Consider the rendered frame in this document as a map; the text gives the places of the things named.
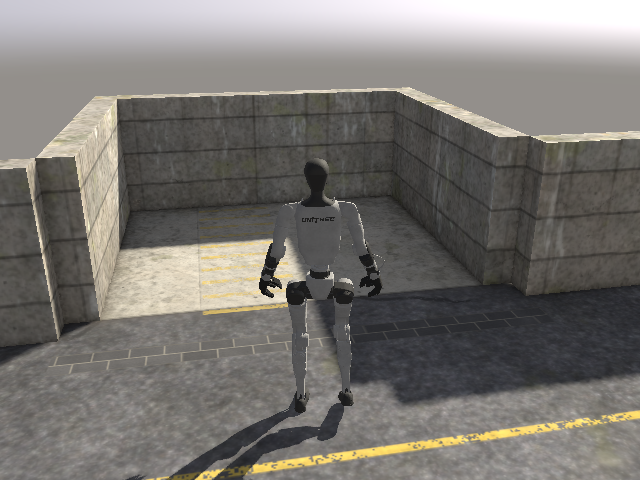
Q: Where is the robot right hand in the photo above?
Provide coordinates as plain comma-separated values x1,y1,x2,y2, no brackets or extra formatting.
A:
359,275,383,297

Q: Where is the left robot upper arm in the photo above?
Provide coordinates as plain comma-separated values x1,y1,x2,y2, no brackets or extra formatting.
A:
270,202,297,259

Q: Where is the robot left thigh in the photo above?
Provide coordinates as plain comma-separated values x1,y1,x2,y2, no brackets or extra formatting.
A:
286,279,309,351

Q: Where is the left robot forearm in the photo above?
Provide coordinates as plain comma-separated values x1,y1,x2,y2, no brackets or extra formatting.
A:
261,243,280,281

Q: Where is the robot left hand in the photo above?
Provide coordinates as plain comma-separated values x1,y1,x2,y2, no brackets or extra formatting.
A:
259,277,282,298

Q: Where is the right robot forearm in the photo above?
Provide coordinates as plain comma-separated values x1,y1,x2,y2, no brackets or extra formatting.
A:
359,240,380,280

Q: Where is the left robot foot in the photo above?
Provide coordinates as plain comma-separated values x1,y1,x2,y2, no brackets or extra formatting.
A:
294,387,310,413

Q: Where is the right robot upper arm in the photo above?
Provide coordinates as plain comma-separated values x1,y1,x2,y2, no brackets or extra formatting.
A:
339,201,369,256

